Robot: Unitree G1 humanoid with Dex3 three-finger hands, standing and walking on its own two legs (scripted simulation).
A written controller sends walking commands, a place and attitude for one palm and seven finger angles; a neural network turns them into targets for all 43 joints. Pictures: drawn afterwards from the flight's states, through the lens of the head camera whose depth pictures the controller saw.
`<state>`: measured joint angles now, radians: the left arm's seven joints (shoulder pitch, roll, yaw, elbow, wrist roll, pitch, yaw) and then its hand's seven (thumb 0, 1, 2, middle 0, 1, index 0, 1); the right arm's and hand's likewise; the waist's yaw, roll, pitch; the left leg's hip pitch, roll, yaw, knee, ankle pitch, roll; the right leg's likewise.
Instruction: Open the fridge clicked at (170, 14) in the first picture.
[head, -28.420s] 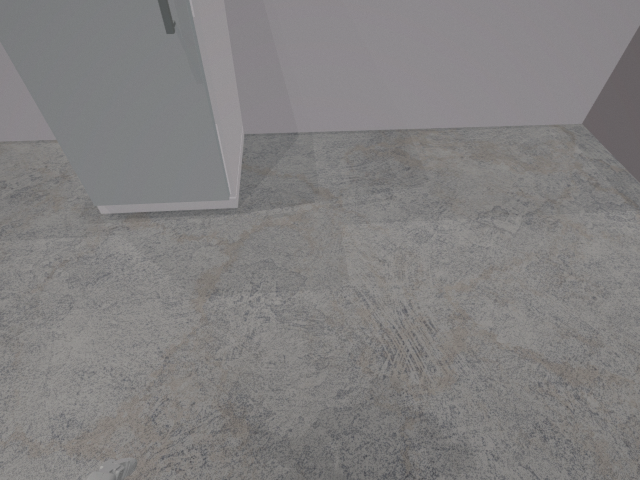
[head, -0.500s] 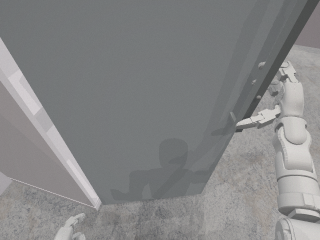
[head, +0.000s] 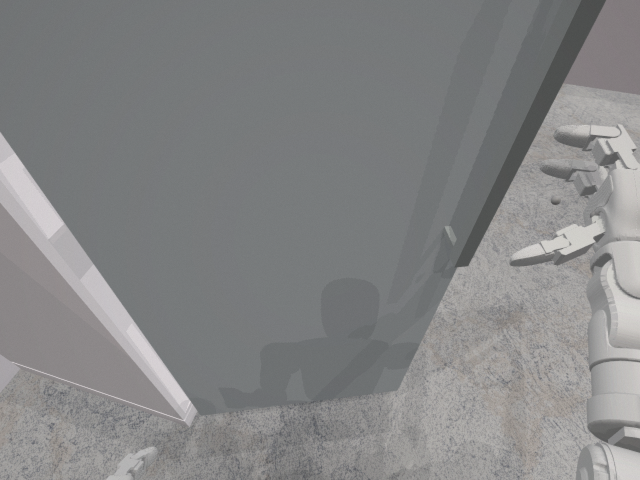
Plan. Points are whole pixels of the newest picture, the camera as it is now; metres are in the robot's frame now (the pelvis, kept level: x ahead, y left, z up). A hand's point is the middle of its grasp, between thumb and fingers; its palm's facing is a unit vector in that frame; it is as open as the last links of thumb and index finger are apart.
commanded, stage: slip the hand off the handle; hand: right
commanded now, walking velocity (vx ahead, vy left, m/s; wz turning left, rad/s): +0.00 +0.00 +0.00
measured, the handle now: (519, 100) +0.44 -0.16 +0.27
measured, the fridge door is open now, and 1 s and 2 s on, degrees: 66 66 66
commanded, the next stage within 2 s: draw the hand back to the body in 0.74 s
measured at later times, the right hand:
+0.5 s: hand (590, 255) +0.32 -0.23 +0.18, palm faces +0.17 +0.97 -0.17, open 14.7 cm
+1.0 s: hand (610, 300) +0.28 -0.24 +0.17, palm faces +0.11 +0.99 -0.05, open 14.7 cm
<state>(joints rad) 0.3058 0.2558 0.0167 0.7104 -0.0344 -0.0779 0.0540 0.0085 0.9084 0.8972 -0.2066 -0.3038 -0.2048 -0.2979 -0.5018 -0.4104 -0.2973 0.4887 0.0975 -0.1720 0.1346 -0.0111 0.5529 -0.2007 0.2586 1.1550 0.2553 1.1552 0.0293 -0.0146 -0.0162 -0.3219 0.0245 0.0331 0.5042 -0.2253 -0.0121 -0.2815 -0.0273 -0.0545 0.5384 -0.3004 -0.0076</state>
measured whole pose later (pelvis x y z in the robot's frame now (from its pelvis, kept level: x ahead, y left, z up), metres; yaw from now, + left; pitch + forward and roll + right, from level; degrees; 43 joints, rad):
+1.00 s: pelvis -0.01 +0.02 +0.00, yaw -2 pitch -4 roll +0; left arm 0.17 0.26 -0.06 0.70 -0.08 -0.14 0.14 0.01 0.91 0.90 -0.21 -0.30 -0.21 -0.30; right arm -0.18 -0.42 -0.36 0.15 0.30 0.21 0.32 -0.01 0.55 -0.20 0.26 1.15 0.25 1.16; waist -0.05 -0.05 0.01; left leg -0.20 0.01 0.08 0.51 -0.24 0.01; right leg -0.17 -0.04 -0.01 0.53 -0.29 0.02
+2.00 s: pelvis +0.00 +0.00 +0.01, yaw -1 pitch -8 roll +1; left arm 0.17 0.23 -0.01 0.72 0.02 -0.16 0.09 0.01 0.91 0.90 -0.21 -0.30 -0.21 -0.30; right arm 0.39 -0.33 -0.33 -0.33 0.07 -0.06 -0.13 0.01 -0.47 -0.70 0.23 0.55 0.22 0.55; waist -0.07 -0.05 0.05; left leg -0.05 0.02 0.04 0.37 -0.18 -0.01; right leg -0.02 -0.02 -0.04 0.40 -0.25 0.00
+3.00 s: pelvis -0.06 -0.01 -0.01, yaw +0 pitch -2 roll +0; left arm 0.21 0.23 0.00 0.60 0.00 -0.07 0.11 0.01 0.91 0.90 -0.21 -0.30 -0.20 -0.30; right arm 0.51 -0.40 -0.39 -0.44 0.02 -0.15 -0.17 0.02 -0.89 -0.90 0.22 0.31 0.21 0.31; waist -0.02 -0.03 0.01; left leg -0.35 0.05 0.02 0.56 -0.18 -0.03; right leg -0.32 0.00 -0.06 0.60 -0.26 -0.03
